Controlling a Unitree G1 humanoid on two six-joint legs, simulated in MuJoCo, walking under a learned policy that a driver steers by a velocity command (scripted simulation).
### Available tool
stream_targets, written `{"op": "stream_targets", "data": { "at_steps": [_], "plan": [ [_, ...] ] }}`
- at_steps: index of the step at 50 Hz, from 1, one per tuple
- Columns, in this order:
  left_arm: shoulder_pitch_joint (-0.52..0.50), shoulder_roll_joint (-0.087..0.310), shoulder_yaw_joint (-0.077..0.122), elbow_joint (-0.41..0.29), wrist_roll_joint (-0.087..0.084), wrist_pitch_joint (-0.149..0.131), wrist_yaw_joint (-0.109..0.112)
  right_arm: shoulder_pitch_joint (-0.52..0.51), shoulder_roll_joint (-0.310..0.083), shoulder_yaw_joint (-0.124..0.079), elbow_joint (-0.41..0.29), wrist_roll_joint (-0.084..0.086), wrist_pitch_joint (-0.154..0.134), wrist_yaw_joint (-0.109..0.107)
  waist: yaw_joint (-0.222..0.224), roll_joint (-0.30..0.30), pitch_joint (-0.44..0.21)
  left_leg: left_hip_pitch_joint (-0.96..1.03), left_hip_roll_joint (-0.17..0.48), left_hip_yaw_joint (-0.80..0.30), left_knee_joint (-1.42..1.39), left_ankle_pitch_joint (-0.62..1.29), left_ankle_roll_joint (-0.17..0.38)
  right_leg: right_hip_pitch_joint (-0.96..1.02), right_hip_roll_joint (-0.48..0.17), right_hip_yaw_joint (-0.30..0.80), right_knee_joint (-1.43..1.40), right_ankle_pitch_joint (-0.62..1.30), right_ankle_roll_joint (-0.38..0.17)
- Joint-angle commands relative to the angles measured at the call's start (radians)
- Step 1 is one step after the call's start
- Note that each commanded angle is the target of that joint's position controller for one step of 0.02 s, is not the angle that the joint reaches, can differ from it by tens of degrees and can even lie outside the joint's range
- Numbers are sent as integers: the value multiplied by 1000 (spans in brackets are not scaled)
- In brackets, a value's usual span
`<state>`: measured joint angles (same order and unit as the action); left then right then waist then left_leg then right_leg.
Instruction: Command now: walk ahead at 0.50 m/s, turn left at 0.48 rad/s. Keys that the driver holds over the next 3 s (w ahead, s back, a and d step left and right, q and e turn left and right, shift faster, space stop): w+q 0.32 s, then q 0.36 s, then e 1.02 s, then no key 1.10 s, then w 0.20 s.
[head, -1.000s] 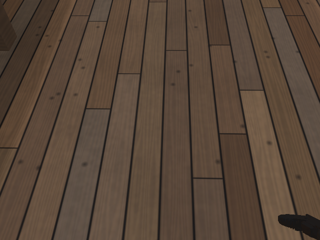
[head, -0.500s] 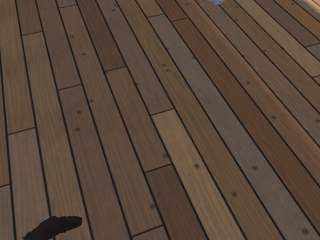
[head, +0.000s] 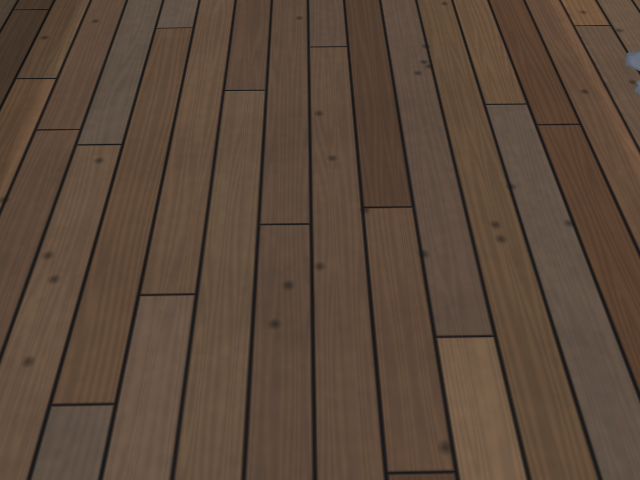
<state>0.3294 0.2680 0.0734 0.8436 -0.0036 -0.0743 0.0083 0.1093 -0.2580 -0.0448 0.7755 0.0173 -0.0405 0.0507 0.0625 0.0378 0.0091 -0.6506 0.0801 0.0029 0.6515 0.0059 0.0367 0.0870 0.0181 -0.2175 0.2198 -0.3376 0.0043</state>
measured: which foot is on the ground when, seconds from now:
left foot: up 0.00-0.06, down 0.08-0.54, up 0.56-0.86, down 0.88-1.00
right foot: down 0.00-0.08, up 0.10-0.52, down 0.54-0.92, up 0.94-1.00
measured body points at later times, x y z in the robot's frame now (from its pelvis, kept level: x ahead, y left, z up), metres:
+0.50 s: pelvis +0.28 +0.04 +0.00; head +0.31 +0.06 +0.45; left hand +0.44 +0.33 -0.07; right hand +0.42 -0.24 -0.10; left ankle +0.18 +0.11 -0.73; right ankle +0.48 -0.05 -0.71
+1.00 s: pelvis +0.37 +0.06 +0.00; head +0.38 +0.07 +0.45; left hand +0.37 +0.34 -0.12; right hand +0.62 -0.11 -0.09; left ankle +0.33 +0.18 -0.73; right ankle +0.47 -0.04 -0.72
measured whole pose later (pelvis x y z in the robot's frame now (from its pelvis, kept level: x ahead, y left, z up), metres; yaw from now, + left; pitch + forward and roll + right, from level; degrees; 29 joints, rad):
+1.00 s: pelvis +0.37 +0.06 +0.00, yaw +23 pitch +0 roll +0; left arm 0.21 0.26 0.04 0.79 0.00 0.00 -0.02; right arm 0.18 -0.24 -0.04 0.66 -0.03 0.04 -0.03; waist 0.04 -0.02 0.02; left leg -0.28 0.03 -0.01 0.56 -0.29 -0.02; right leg -0.37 0.00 -0.02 0.62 -0.31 0.01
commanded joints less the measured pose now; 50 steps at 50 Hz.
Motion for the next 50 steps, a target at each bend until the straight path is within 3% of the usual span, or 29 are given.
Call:
{"op": "stream_targets", "data": {
  "at_steps": [1,3,4,5,6,7,8,9,10,13,18,22,25,26,27,28,29,30,31,34,38,40,43,44,45,46,47,48,50],
  "plan": [
    [-16,199,51,-42,-12,15,15,-82,-89,-24,-116,1,-13,17,-28,-114,40,13,-46,71,-23,-139,50,32,-313,40,89,830,-124],
    [-43,215,52,-51,-15,33,26,126,-157,-65,-78,5,-10,11,-150,-121,-85,307,-136,120,-70,-159,103,-18,-271,-2,392,1058,-82],
    [-33,197,42,-64,-7,29,31,291,-236,-102,-40,6,-4,-6,-223,-58,-179,610,-98,2,-101,-114,152,-220,-230,-7,664,858,-38],
    [70,44,-7,-116,33,2,13,311,-355,-125,-36,15,-3,-20,-121,225,-265,987,173,-536,-149,-197,340,-696,-39,41,1046,-57,35],
    [-7,88,-10,-127,0,-43,-2,341,-299,-103,-67,7,-14,-18,-173,146,-421,1093,262,-860,-323,-311,411,-840,32,285,1197,-261,29],
    [-112,144,6,-156,-41,-68,-14,317,-236,-87,-62,-4,-22,-18,-200,84,-296,1028,232,-713,-343,-262,348,-930,-28,323,1196,-181,1],
    [-143,134,-1,-166,-36,-80,-12,261,-204,-78,-70,1,-27,-21,-166,16,-201,888,189,-584,-337,-194,309,-917,-73,314,1114,-96,-17],
    [-155,136,4,-160,-8,-80,-4,187,-169,-67,-85,2,-27,-23,-120,-30,-126,729,150,-486,-346,-96,282,-856,-105,306,1019,-49,-13],
    [-140,150,14,-157,5,-70,-2,140,-142,-56,-106,-9,-27,-27,-81,-14,-99,615,124,-425,-368,-7,274,-774,-127,311,966,-18,-8],
    [-115,120,13,-161,17,-34,-2,118,-158,-60,-125,-10,-28,-39,-41,-7,-63,459,89,-348,-417,98,278,-699,-128,286,841,24,29],
    [-288,69,-9,-209,22,-28,-5,166,-196,-73,-110,0,-14,-66,-93,30,-9,347,-11,-218,-382,161,197,-619,-50,248,465,338,66],
    [-346,97,1,-231,8,-33,-19,230,-192,-76,-90,7,19,-79,-118,67,-51,415,-6,-293,-267,150,142,-537,20,268,313,404,54],
    [-273,132,20,-217,13,-42,-24,177,-173,-74,-120,4,32,-90,-63,93,-78,483,-4,-384,-125,132,100,-466,14,291,228,368,11],
    [-216,148,27,-207,25,-48,-19,151,-151,-68,-139,4,31,-89,-29,79,-113,464,-51,-365,-26,116,63,-356,-20,288,171,476,-17],
    [-124,207,38,-207,46,-49,-9,153,-94,-48,-171,-13,26,-88,-3,-36,-241,350,-118,-294,221,-112,15,-113,-204,432,226,761,-86],
    [-98,223,33,-213,61,-31,-7,386,-41,-34,-151,-18,22,-82,-98,-300,-374,112,-244,-221,504,-808,-45,165,-472,733,281,1093,-271],
    [-100,210,40,-203,19,-11,-11,447,-159,-48,-136,3,25,-75,-100,-317,-423,20,-154,-201,651,-726,-71,153,-526,889,233,761,-327],
    [-145,135,22,-231,15,3,-2,324,-217,-68,-134,13,43,-80,-56,-204,-302,-31,-113,-168,703,-628,-100,58,-437,751,193,554,-281],
    [-188,102,7,-234,22,20,4,236,-227,-74,-151,11,65,-87,-47,-138,-218,-41,-89,-130,687,-554,-112,-56,-375,628,166,432,-239],
    [-261,120,8,-222,35,40,13,209,-159,-68,-174,7,104,-92,-86,-173,-75,84,-52,-69,574,-467,-118,-342,-261,413,68,343,-210],
    [-260,111,3,-182,26,35,2,197,-67,-29,-172,-24,83,-88,-90,-161,-147,256,-51,-56,277,-445,-99,-349,-251,344,85,541,-252],
    [-258,101,-3,-164,11,39,-12,185,-59,-21,-158,-28,78,-80,-80,-177,-165,348,-49,-44,110,-366,-90,-352,-240,344,88,479,-247],
    [-248,105,-11,-142,-9,48,-29,192,-82,-29,-137,-32,76,-68,-107,-166,-114,536,-90,-2,-195,-178,-54,-439,-194,358,116,187,-185],
    [-211,84,-21,-128,-6,45,-34,173,-117,-34,-155,-43,74,-71,-101,-135,-104,610,-35,-66,-239,-129,-23,-500,-169,369,129,89,-120],
    [-197,63,-30,-135,12,41,-41,173,-193,-46,-177,-54,74,-82,-78,-12,-107,644,118,-208,-259,-33,29,-555,-103,322,238,-35,-53],
    [-150,46,-30,-143,2,40,-37,117,-226,-58,-158,-54,81,-84,-17,195,-96,472,192,-244,-293,-211,110,-500,-32,210,291,-70,-11],
    [-186,103,-16,-133,4,46,-28,60,-176,-50,-180,-51,74,-81,-47,173,-41,385,152,-224,-331,-345,110,-451,-25,200,358,-16,11],
    [-202,129,-2,-136,0,53,-22,54,-172,-53,-178,-50,67,-83,-58,174,-9,383,133,-203,-330,-377,90,-490,-5,182,413,13,10],
    [-166,128,9,-129,1,74,-12,43,-180,-59,-180,-35,53,-92,-60,195,4,385,177,-201,-311,-222,108,-521,-16,188,520,-28,6]
  ]
}}
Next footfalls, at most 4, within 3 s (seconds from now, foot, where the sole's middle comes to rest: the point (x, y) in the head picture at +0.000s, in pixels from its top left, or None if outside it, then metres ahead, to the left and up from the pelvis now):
0.08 left None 0.21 0.12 -0.77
0.54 right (361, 465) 0.51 -0.02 -0.77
0.88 left None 0.37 0.20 -0.77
1.16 right None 0.47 -0.03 -0.77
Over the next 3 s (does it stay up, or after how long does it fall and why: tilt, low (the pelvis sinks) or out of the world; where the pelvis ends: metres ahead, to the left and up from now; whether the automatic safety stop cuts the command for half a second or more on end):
stays up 0.42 0.05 0.00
